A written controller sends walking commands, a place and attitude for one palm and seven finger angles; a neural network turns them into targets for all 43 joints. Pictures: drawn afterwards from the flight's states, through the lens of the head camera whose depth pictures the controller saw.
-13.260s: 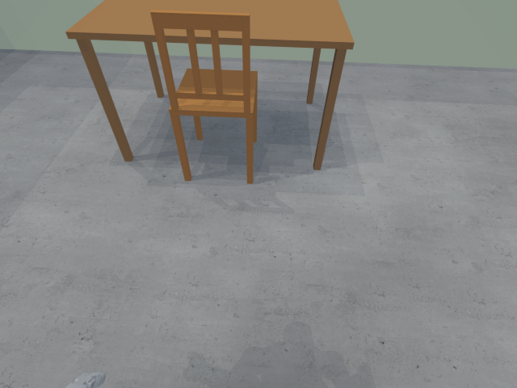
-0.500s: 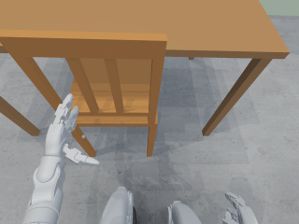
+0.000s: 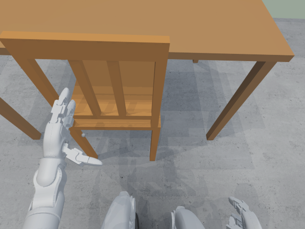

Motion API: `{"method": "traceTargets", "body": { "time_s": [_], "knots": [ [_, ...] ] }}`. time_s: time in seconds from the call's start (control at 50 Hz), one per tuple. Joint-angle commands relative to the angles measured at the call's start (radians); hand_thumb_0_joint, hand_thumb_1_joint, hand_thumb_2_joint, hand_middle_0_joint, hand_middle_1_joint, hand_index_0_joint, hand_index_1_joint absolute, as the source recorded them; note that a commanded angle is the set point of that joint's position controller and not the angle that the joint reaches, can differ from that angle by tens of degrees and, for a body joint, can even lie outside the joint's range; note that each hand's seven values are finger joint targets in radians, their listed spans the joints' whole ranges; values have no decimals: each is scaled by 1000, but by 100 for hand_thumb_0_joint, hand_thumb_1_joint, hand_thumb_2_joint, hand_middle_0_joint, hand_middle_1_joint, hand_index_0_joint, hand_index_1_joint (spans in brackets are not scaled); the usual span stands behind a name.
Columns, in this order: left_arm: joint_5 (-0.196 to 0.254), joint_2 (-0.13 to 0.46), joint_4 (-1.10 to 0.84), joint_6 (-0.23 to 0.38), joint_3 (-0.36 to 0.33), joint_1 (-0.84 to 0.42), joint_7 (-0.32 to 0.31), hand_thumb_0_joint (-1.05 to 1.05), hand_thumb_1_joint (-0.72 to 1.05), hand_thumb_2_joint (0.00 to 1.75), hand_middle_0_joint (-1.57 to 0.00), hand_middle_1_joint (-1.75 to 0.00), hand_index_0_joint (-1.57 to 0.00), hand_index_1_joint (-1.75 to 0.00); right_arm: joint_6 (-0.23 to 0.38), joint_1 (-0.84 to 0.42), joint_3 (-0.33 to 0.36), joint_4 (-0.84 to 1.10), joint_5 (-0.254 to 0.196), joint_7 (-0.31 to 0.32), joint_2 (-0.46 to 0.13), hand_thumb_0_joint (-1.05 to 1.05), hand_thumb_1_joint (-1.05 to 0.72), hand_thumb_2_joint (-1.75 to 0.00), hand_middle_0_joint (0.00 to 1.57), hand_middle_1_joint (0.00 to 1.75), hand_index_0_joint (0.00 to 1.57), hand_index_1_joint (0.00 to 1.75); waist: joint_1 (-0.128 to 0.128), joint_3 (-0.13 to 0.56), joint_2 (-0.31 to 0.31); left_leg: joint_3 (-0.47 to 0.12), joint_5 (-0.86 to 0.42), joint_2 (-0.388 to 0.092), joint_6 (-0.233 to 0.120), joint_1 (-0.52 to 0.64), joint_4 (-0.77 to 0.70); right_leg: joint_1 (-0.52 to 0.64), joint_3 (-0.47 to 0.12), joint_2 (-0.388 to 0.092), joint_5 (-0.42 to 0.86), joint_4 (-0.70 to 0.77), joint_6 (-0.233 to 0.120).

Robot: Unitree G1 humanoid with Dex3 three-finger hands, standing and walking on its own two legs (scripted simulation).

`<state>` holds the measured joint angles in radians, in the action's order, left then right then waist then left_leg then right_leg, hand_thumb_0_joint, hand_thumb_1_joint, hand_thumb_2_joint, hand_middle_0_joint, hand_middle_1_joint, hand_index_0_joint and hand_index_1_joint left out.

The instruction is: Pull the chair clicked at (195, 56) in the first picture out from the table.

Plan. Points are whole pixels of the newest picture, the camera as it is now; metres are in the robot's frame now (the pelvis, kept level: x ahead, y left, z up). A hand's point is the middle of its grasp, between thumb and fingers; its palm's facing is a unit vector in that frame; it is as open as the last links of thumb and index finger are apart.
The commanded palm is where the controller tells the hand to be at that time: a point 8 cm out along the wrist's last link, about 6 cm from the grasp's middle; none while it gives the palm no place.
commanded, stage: aim the fingers beside a spindle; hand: left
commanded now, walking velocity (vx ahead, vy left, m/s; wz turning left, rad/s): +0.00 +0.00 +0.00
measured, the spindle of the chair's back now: (87, 90) +0.49 +0.22 +0.01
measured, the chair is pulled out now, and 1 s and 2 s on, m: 0.00 0.00 0.00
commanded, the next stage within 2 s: push the fingers through the gap in 0.62 s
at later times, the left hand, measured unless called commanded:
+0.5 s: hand (81, 136) +0.34 +0.20 +0.01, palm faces +0.02 -1.00 -0.02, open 16.9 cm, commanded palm +0.32 +0.24 +0.02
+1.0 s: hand (84, 127) +0.36 +0.19 +0.02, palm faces +0.05 -1.00 -0.03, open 16.9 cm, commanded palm +0.35 +0.24 +0.02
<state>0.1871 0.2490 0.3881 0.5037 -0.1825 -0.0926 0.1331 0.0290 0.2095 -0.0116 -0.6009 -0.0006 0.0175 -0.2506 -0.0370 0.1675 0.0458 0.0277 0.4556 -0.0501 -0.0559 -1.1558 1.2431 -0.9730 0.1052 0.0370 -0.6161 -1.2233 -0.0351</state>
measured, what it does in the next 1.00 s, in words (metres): stands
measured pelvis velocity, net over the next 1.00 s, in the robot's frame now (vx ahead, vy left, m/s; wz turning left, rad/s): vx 0.00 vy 0.01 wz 0.00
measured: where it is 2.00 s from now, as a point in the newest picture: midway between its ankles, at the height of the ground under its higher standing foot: outside the picture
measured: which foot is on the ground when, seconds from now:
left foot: down 0.00-1.00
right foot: down 0.00-1.00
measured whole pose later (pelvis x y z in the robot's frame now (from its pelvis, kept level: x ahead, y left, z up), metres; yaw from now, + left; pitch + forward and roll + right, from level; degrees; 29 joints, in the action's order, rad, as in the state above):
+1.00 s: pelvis +0.00 +0.01 +0.00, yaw +0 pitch +22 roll -5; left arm 0.18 0.26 0.50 0.49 -0.21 -0.21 0.14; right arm 0.04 0.21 -0.02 -0.61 0.00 0.02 -0.25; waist -0.05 0.16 0.04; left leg 0.02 0.46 -0.05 -0.06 -1.18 1.26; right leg -0.99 0.11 0.04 -0.61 -1.23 -0.03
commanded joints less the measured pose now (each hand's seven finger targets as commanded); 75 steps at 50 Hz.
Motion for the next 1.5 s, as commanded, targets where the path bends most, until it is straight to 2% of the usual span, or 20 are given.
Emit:
{"method": "traceTargets", "body": {
  "time_s": [0.0,0.08,0.14,0.22,0.3,0.42,0.48,0.54,0.62,0.72,0.8,0.86,0.92,0.98,1.06,1.12,1.2,1.26,1.38,1.48],
  "knots": [
    [19,132,-33,21,-52,-153,22,0,-50,30,-6,-8,-6,-8,31,19,56,113,-6,5,-153,0,-90,-90,20,30,20,30,-25,268,-14,-97,-148,17,28,371,-145,-19,-65,6,213,193,11],
    [54,98,-69,0,-1,-182,90,0,-50,30,-6,-8,-6,-8,33,16,61,134,-19,8,-159,0,-90,-90,20,30,20,30,-30,314,-14,-87,-162,19,20,375,-132,17,-81,-2,242,207,13],
    [62,167,-218,43,-46,-221,83,0,-50,30,-6,-8,-6,-8,47,14,64,136,-13,15,-157,0,-90,-90,20,30,20,30,-15,398,54,-95,-230,14,22,455,-129,26,-80,-1,280,191,9],
    [42,269,-272,93,-148,-261,15,0,-50,30,-6,-8,-6,-8,57,22,59,109,0,23,-152,0,-90,-90,20,30,20,30,-11,395,76,-105,-259,8,25,479,-130,3,-73,9,271,177,8],
    [30,213,-97,65,-123,-234,23,0,-50,30,-6,-8,-6,-8,51,16,53,95,-2,19,-148,0,-90,-90,20,30,20,30,-26,307,43,-95,-172,14,27,390,-132,-14,-77,8,218,187,11],
    [71,108,-13,-22,-13,-174,132,0,-50,30,-6,-8,-6,-8,46,26,59,124,-21,15,-165,0,-90,-90,20,30,20,30,-34,315,-13,-91,-176,17,16,368,-126,14,-80,2,253,204,13],
    [73,146,-147,12,-31,-249,116,0,-50,30,-6,-8,-6,-8,54,24,64,129,-17,16,-164,0,-90,-90,20,30,20,30,-28,367,32,-104,-220,12,20,438,-129,-4,-68,1,263,189,11],
    [56,268,-278,74,-150,-262,43,0,-50,30,-6,-8,-6,-8,60,29,63,122,-2,19,-158,0,-90,-90,20,30,20,30,5,442,98,-116,-297,7,30,527,-140,-2,-63,8,288,168,4],
    [17,241,-218,83,-140,-238,-16,0,-50,30,-6,-8,-6,-8,57,32,59,100,8,14,-151,0,-90,-90,20,30,20,30,-13,399,90,-127,-302,1,35,529,-144,-40,-50,12,277,159,6],
    [31,77,-31,-12,13,-159,66,0,-50,30,-6,-8,-6,-8,41,32,59,115,-11,3,-161,0,-90,-90,20,30,20,30,-41,302,17,-113,-194,10,29,437,-157,-38,-49,8,233,195,10],
    [47,134,-77,-24,-19,-298,86,0,-50,30,-6,-8,-6,-8,36,36,62,117,-19,18,-172,0,-90,-90,20,30,20,30,-49,319,-13,-117,-170,10,23,437,-154,-31,-54,4,215,206,13],
    [37,198,-164,38,-82,-374,41,0,-50,30,-6,-8,-6,-8,48,40,60,107,-6,22,-162,0,-90,-90,20,30,20,30,-28,384,73,-130,-243,7,33,524,-151,-58,-49,6,238,180,5],
    [12,259,-158,89,-136,-445,-8,0,-50,30,-6,-8,-6,-8,51,48,59,80,10,21,-162,0,-90,-90,20,30,20,30,-31,399,79,-142,-265,1,38,530,-132,-92,-47,12,240,152,3],
    [-15,193,-69,84,-80,-410,-12,0,-50,30,-6,-8,-6,-8,45,48,57,79,15,8,-159,0,-90,-90,20,30,20,30,-28,392,123,-143,-243,3,49,540,-141,-117,-44,8,222,149,0],
    [-10,151,69,3,-38,-400,28,0,-50,30,-6,-8,-6,-8,21,64,60,87,1,1,-173,0,-90,-90,20,30,20,30,-44,364,54,-132,-192,7,40,487,-150,-91,-46,8,213,179,4],
    [9,195,95,-29,-76,-460,47,0,-50,30,-6,-8,-6,-8,7,72,58,93,-9,11,-179,0,-90,-90,20,30,20,30,-51,358,-11,-119,-182,10,28,433,-141,-46,-56,9,223,193,9],
    [18,235,-8,28,-118,-549,24,0,-50,30,-6,-8,-6,-8,12,81,60,85,-2,13,-167,0,-90,-90,20,30,20,30,-33,441,50,-120,-268,9,33,511,-135,-30,-60,9,273,182,6],
    [-1,289,34,66,-157,-593,1,0,-50,30,-6,-8,-6,-8,9,91,56,60,7,13,-165,0,-90,-90,20,30,20,30,-46,418,56,-119,-279,6,34,487,-121,-48,-63,14,282,169,7],
    [-22,232,200,38,-97,-603,39,0,-50,30,-6,-8,-6,-8,-9,115,58,45,6,3,-172,0,-90,-90,20,30,20,30,-68,378,55,-113,-236,9,32,451,-117,-75,-64,13,259,176,7],
    [4,270,189,18,-131,-650,62,0,-50,30,-6,-8,-6,-8,-22,125,62,49,-1,4,-180,0,-90,-90,20,30,20,30,-62,420,50,-115,-260,7,30,472,-119,-51,-65,14,281,184,7]
  ]
}}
